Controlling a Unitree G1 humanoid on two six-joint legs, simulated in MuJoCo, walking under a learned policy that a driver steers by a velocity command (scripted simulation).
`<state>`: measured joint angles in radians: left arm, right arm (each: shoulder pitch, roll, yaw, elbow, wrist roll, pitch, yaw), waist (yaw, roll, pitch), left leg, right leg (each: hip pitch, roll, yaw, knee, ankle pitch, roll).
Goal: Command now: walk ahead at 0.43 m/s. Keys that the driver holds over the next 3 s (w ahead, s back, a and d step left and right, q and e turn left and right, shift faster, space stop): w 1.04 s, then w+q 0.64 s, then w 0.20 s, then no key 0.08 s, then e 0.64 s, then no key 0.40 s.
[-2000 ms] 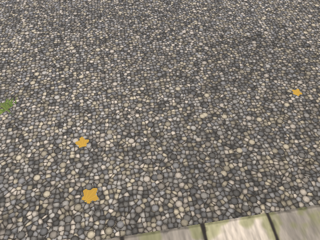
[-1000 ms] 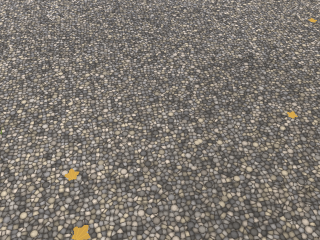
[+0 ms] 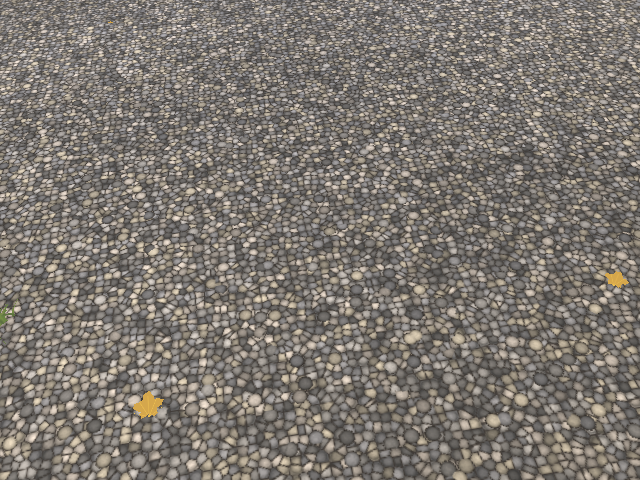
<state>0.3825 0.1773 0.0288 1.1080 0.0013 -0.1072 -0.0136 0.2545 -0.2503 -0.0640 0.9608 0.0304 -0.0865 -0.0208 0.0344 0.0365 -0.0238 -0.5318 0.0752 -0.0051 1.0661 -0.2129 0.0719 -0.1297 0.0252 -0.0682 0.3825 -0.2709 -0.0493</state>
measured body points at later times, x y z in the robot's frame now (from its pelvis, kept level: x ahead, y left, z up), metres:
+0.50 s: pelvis +0.34 +0.12 -0.18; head +0.38 +0.13 +0.27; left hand +0.21 +0.37 -0.31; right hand +0.56 -0.11 -0.27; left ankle +0.46 +0.23 -0.91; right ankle +0.00 -0.09 -0.67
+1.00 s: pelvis +0.64 +0.09 -0.20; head +0.66 +0.07 +0.25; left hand +0.83 +0.34 -0.28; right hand +0.66 -0.18 -0.35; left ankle +0.48 +0.23 -0.86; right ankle +0.74 +0.00 -0.92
